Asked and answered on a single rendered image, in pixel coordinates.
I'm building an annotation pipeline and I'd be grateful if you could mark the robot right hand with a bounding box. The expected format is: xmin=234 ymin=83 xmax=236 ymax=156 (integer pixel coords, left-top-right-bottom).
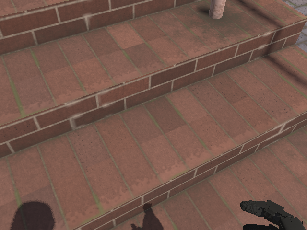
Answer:
xmin=240 ymin=199 xmax=306 ymax=230

